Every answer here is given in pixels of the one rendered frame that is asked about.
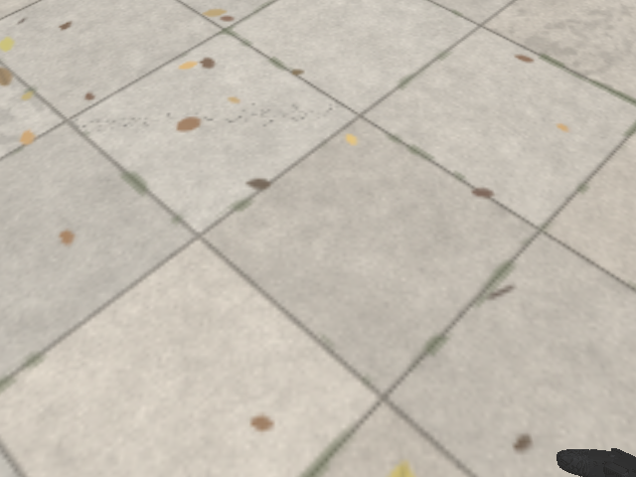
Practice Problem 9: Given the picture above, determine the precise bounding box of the robot right hand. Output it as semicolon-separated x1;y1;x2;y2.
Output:
556;448;636;477

